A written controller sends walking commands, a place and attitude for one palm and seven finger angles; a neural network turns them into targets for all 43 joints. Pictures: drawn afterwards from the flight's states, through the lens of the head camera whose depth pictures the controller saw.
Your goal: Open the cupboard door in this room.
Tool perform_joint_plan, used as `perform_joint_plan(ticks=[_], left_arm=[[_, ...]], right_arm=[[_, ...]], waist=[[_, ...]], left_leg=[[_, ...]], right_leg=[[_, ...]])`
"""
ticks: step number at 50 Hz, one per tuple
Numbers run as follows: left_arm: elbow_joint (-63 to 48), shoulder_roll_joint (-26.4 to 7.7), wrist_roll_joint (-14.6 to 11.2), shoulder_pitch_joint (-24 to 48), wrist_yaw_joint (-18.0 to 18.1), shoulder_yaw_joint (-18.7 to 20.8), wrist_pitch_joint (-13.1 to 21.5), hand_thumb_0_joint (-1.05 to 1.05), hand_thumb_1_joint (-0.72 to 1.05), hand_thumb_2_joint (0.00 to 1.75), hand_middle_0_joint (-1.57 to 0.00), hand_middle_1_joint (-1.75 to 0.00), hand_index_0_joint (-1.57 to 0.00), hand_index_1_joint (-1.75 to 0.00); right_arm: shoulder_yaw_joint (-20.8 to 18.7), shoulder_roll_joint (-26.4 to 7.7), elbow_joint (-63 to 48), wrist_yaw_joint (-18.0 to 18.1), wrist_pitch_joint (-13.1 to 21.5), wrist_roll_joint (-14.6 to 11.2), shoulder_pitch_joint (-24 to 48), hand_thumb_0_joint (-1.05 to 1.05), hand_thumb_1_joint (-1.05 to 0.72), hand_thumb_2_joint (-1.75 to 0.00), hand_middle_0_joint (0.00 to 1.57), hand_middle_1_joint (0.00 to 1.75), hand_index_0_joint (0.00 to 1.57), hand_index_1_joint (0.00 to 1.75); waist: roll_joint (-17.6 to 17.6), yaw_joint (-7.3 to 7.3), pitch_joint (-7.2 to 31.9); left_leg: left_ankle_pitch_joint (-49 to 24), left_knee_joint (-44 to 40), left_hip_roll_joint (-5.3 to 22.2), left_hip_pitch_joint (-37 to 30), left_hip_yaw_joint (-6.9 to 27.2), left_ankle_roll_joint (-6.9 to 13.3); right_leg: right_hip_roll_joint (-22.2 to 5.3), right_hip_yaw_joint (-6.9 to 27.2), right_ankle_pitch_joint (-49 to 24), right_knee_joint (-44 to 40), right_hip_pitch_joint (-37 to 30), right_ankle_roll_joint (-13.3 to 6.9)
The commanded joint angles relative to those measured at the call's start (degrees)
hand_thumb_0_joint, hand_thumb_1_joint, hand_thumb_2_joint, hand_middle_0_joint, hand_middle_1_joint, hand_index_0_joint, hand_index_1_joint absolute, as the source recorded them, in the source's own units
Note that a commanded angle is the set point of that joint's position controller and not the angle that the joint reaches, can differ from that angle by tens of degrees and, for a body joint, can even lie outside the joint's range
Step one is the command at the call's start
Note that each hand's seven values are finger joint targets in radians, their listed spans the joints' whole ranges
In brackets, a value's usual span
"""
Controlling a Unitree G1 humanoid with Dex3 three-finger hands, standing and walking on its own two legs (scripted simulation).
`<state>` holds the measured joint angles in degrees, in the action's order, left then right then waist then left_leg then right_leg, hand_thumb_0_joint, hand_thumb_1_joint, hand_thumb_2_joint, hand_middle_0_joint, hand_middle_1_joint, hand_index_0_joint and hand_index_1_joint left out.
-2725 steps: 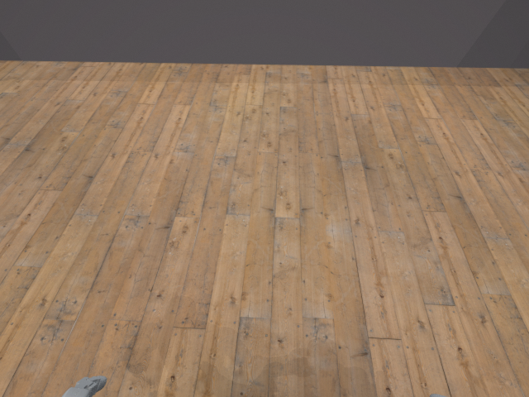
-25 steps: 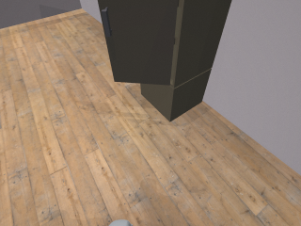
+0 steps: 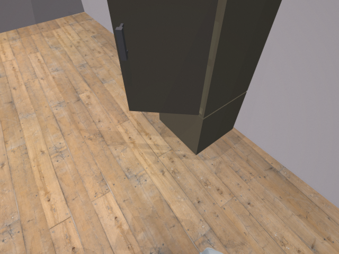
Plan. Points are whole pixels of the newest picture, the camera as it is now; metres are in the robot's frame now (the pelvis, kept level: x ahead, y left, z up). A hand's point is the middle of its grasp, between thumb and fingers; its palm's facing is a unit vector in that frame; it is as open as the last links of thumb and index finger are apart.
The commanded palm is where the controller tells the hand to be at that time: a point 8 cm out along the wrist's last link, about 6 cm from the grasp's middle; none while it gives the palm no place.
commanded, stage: take the last steps up to it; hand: left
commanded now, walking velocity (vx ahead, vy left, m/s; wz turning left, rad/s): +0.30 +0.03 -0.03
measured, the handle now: (123, 42) +0.85 +0.24 +0.07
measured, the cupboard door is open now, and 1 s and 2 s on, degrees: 47 47 47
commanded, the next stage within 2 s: come to a stop and stand still in 0.50 s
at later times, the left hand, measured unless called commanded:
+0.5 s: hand out of the picture +0.14 +0.22 -0.19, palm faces +0.08 -0.99 -0.14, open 7.3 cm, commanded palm none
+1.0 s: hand (112, 177) +0.37 +0.22 -0.17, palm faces -0.04 -0.97 -0.24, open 7.4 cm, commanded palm none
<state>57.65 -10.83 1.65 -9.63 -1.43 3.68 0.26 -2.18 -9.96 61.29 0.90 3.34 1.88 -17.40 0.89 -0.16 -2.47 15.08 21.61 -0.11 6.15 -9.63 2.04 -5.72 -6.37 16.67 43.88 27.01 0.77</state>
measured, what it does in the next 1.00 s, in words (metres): walks ahead: right foot, then left foot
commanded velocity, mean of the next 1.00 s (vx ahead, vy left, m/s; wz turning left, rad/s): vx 0.04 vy -0.01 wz -0.01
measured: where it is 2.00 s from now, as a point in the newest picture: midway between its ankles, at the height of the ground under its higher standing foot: outside the picture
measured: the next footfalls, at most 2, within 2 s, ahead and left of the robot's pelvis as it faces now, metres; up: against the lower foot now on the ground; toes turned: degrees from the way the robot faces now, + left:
right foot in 0.08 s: +0.15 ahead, -0.11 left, +0.00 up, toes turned -8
left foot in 0.46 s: +0.30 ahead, +0.14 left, +0.00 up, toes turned +6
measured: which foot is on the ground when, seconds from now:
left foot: down 0.00-0.10, up 0.12-0.44, down 0.46-1.00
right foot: up 0.00-0.06, down 0.08-0.48, up 0.50-0.96, down 0.98-1.00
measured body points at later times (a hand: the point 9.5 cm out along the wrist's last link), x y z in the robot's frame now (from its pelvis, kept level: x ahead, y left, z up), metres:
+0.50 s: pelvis +0.19 +0.04 -0.01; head +0.20 +0.07 +0.44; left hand +0.14 +0.27 -0.18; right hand +0.26 -0.20 -0.15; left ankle +0.26 +0.14 -0.74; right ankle +0.12 -0.10 -0.73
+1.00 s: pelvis +0.26 +0.03 -0.01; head +0.30 +0.02 +0.44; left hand +0.37 +0.27 -0.15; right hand +0.24 -0.20 -0.17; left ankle +0.26 +0.14 -0.74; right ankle +0.25 -0.09 -0.74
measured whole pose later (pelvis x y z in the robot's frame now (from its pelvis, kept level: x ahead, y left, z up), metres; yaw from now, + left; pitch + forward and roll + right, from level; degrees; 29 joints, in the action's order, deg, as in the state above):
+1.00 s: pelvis +0.26 +0.03 -0.01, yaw -3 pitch +1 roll +0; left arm 55.1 -12.0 1.4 -7.7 0.9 3.3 -2.3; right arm -2.5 -8.1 61.5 2.5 -1.0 1.2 -15.8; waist 0.4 -1.8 -3.3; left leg 17.1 31.3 3.4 14.5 -8.2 0.3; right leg -1.9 -2.9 13.9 31.7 15.1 0.3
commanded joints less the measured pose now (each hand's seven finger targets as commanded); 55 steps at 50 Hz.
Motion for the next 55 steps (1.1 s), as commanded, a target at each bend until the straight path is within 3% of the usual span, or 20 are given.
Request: perform_joint_plan(ticks=[1, 3, 4, 5, 7, 9, 12, 18, 21, 22, 24, 25, 28, 32, 36, 45, 48, 50, 51, 55], left_arm=[[-2.9, -2.55, -0.09, -1.46, -0.23, 0.23, 1.3, 0.0, 0.9, 0.9, -0.2, -0.3, -0.2, -0.3], [-0.46, -5.98, 0.1, -9.27, 0.19, 1.38, 1.91, 0.0, 0.9, 0.9, -0.2, -0.3, -0.2, -0.3], [1.39, -11.01, 0.34, -15.77, 0.58, 2.46, 2.64, 0.0, 0.9, 0.9, -0.2, -0.3, -0.2, -0.3], [1.7, -14.23, -0.49, -19.23, 1.24, 2.94, 2.47, 0.0, 0.9, 0.9, -0.2, -0.3, -0.2, -0.3], [0.02, -9.84, -0.88, -12.57, 1.91, 1.91, 2.66, 0.0, 0.9, 0.9, -0.2, -0.3, -0.2, -0.3], [-1.59, -6.17, -1.08, -7.75, 1.89, 0.7, 3.13, 0.0, 0.9, 0.9, -0.2, -0.3, -0.2, -0.3], [-0.94, -5.23, -0.87, -7.1, 1.76, 0.47, 4.25, 0.0, 0.9, 0.9, -0.2, -0.3, -0.2, -0.3], [2.47, -7.81, -0.42, -10.39, 1.32, 1.14, 4.28, 0.0, 0.9, 0.9, -0.2, -0.3, -0.2, -0.3], [3.22, -7.25, -0.63, -9.73, 1.23, 0.97, 3.5, 0.0, 0.9, 0.9, -0.2, -0.3, -0.2, -0.3], [2.87, -6.01, -0.67, -9.73, 1.12, 0.65, 3.19, 0.0, 0.9, 0.9, -0.2, -0.3, -0.2, -0.3], [0.28, -2.05, -1.0, -9.51, 0.97, -0.39, 2.9, 0.0, 0.9, 0.9, -0.2, -0.3, -0.2, -0.3], [-1.03, -2.66, -0.65, -6.39, 1.11, -0.67, 2.84, 0.0, 0.9, 0.9, -0.2, -0.3, -0.2, -0.3], [1.14, -1.8, -0.27, -6.32, 0.95, -0.4, 2.18, 0.0, 0.9, 0.9, -0.2, -0.3, -0.2, -0.3], [3.1, -0.09, -0.81, -9.84, 1.35, -1.01, 0.61, 0.0, 0.9, 0.9, -0.2, -0.3, -0.2, -0.3], [1.9, -2.06, -0.81, -8.08, 1.98, -0.81, -1.55, 0.0, 0.9, 0.9, -0.2, -0.3, -0.2, -0.3], [-3.7, -3.39, -0.52, -2.34, 2.41, 0.17, -3.17, 0.0, 0.9, 0.9, -0.2, -0.3, -0.2, -0.3], [-3.09, -5.32, -0.56, -6.11, 2.69, 0.49, -1.59, 0.0, 0.9, 0.9, -0.2, -0.3, -0.2, -0.3], [-2.98, -10.83, -0.36, -5.67, 3.37, 0.99, -0.38, 0.0, 0.9, 0.9, -0.2, -0.3, -0.2, -0.3], [-3.21, -11.03, -0.37, -4.37, 3.37, 0.39, -0.1, 0.0, 0.9, 0.9, -0.2, -0.3, -0.2, -0.3], [-2.59, -8.71, -0.77, -2.78, 4.26, 0.37, 0.33, 0.0, 0.9, 0.9, -0.2, -0.3, -0.2, -0.3]], right_arm=[[-1.29, -7.74, -1.22, -0.12, 0.14, 0.03, -2.54, 0.0, -0.9, -0.9, 0.2, 0.3, 0.2, 0.3], [-0.82, -6.23, -1.15, -0.34, 0.03, -0.46, -1.44, 0.0, -0.9, -0.9, 0.2, 0.3, 0.2, 0.3], [-0.46, -4.22, -2.2, -0.78, 0.02, -0.95, -1.88, 0.0, -0.9, -0.9, 0.2, 0.3, 0.2, 0.3], [-0.67, -4.97, -3.96, -1.06, -0.51, -0.97, -0.77, 0.0, -0.9, -0.9, 0.2, 0.3, 0.2, 0.3], [-1.52, -5.77, -3.69, -1.14, -0.6, -0.67, 3.68, 0.0, -0.9, -0.9, 0.2, 0.3, 0.2, 0.3], [-1.31, -4.13, -2.66, -1.41, -1.61, -0.33, 2.19, 0.0, -0.9, -0.9, 0.2, 0.3, 0.2, 0.3], [-0.92, -1.39, -1.74, -2.0, -2.26, -0.24, -0.09, 0.0, -0.9, -0.9, 0.2, 0.3, 0.2, 0.3], [-0.82, -0.65, -4.38, -2.54, -1.13, -0.47, 5.27, 0.0, -0.9, -0.9, 0.2, 0.3, 0.2, 0.3], [-0.94, -2.4, -3.43, -2.12, -0.26, -0.31, 2.17, 0.0, -0.9, -0.9, 0.2, 0.3, 0.2, 0.3], [-1.43, -4.85, -2.14, -1.69, 0.2, -0.23, -2.09, 0.0, -0.9, -0.9, 0.2, 0.3, 0.2, 0.3], [-3.19, -13.73, -0.38, -0.16, 0.09, 0.38, -12.98, 0.0, -0.9, -0.9, 0.2, 0.3, 0.2, 0.3], [-2.94, -13.38, -0.82, 0.32, -0.5, 0.09, -12.63, 0.0, -0.9, -0.9, 0.2, 0.3, 0.2, 0.3], [-0.76, -6.84, -2.46, 0.79, 0.44, -0.17, -4.1, 0.0, -0.9, -0.9, 0.2, 0.3, 0.2, 0.3], [0.3, -4.51, -2.04, 1.71, 1.13, -0.33, -2.07, 0.0, -0.9, -0.9, 0.2, 0.3, 0.2, 0.3], [-0.13, -7.38, -2.07, 2.58, -0.64, -0.46, -0.54, 0.0, -0.9, -0.9, 0.2, 0.3, 0.2, 0.3], [-2.24, -9.15, -1.94, 2.66, -3.53, 0.05, -0.33, 0.0, -0.9, -0.9, 0.2, 0.3, 0.2, 0.3], [-2.73, -8.73, -2.26, 1.84, -3.8, -0.8, -0.52, 0.0, -0.9, -0.9, 0.2, 0.3, 0.2, 0.3], [-1.73, -3.08, -3.89, 1.02, -4.67, -1.58, -0.98, 0.0, -0.9, -0.9, 0.2, 0.3, 0.2, 0.3], [-1.61, -3.16, -3.7, 0.87, -5.29, -1.67, -1.15, 0.0, -0.9, -0.9, 0.2, 0.3, 0.2, 0.3], [-1.14, -3.29, -3.42, 0.78, -5.63, -1.54, 2.06, 0.0, -0.9, -0.9, 0.2, 0.3, 0.2, 0.3]], waist=[[-4.05, 1.25, -1.56], [2.4, 5.2, 0.39], [14.67, 7.25, 3.23], [18.26, 7.8, 4.01], [9.05, 5.14, -2.03], [6.07, 1.63, -1.85], [5.0, -0.19, 0.11], [5.07, 1.86, 0.69], [4.04, -0.39, -0.15], [-1.12, -2.24, 1.58], [-18.85, -5.79, 7.29], [-12.77, -5.71, 4.25], [-8.35, -1.63, -0.33], [-4.98, 1.08, 3.91], [-5.66, 0.6, 5.49], [-11.0, -0.38, 0.46], [-5.05, 1.05, 6.51], [12.33, 0.45, 7.13], [9.76, 0.46, 7.14], [9.5, 0.71, 6.78]], left_leg=[[-4.1, -6.15, 14.83, 5.74, 9.28, 6.09], [-0.87, 7.13, 8.7, 13.62, 4.65, 2.41], [7.78, 22.53, 1.76, 24.46, -0.55, -0.75], [21.44, 37.28, 0.66, 29.74, 2.24, -1.45], [11.04, 44.07, 5.52, 33.07, 9.57, -1.57], [3.59, 41.94, 7.45, 28.19, 9.64, -2.96], [-0.41, 32.73, 7.15, 22.59, 6.71, -4.21], [-1.39, 14.63, 4.48, 18.44, 3.97, -4.34], [-5.42, 5.61, 2.26, 6.59, 2.07, -3.79], [-4.3, 3.38, 3.61, -1.2, 4.34, -3.0], [-1.53, -6.7, 23.29, -11.89, 30.36, 7.31], [-2.57, -7.07, 25.08, -9.04, 31.3, 9.98], [-9.04, -9.07, 19.84, 3.32, 20.95, 7.41], [-36.69, -6.14, 16.49, 2.71, 11.0, 5.1], [-50.55, -1.46, 18.1, 0.72, 10.16, 4.64], [-40.24, 1.28, 18.88, 4.08, 13.47, 6.6], [-27.55, 8.04, 13.22, 4.3, 9.94, 1.34], [12.79, 20.28, 2.01, 13.62, 3.73, -3.98], [18.92, 27.42, 1.79, 13.06, 6.37, -3.91], [15.78, 30.94, 1.96, 18.67, 9.08, -4.93]], right_leg=[[1.48, -0.61, -4.44, -9.28, -10.3, -0.75], [0.17, 3.64, -3.37, -16.33, -25.27, -2.51], [-12.0, 20.96, 0.82, -23.86, -35.13, -7.58], [-21.27, 34.06, 6.8, -32.57, -35.04, -13.19], [-18.1, 29.43, 10.81, -34.59, -25.34, -12.31], [-14.48, 18.89, 4.43, -35.79, -17.99, -9.77], [-10.69, 9.38, -5.91, -35.66, -15.67, -8.79], [-10.89, 8.71, -7.85, -32.11, -19.49, -9.62], [-8.04, 6.46, -3.0, -26.58, -13.01, -6.8], [-5.68, 4.69, -1.85, -19.24, -8.55, -5.33], [4.9, -2.51, 17.48, 10.01, 5.7, -0.96], [2.63, 2.57, 16.79, 18.15, 8.59, -1.8], [-1.19, 5.65, 6.92, 22.59, 6.55, -1.4], [-0.37, 6.06, 0.13, 13.53, -0.29, 0.48], [1.88, 3.96, 0.51, 5.51, -4.37, 0.6], [3.78, 3.66, 5.23, -2.54, -7.33, -0.95], [1.55, 5.53, -17.28, -19.59, -18.39, -1.36], [-15.38, 19.61, -42.66, -22.47, -21.53, -10.27], [-17.63, 18.06, -40.84, -23.89, -17.89, -13.39], [-12.13, 14.03, -52.37, -20.14, -25.29, -11.94]])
